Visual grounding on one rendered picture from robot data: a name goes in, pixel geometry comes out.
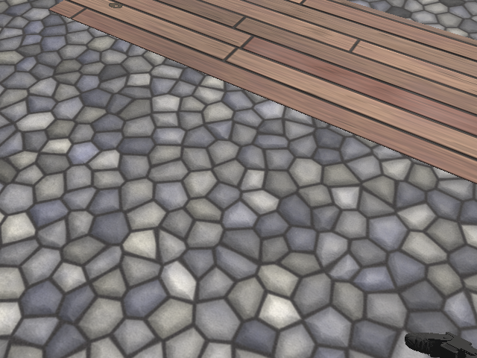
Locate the right robot hand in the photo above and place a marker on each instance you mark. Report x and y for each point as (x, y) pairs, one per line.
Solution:
(440, 345)

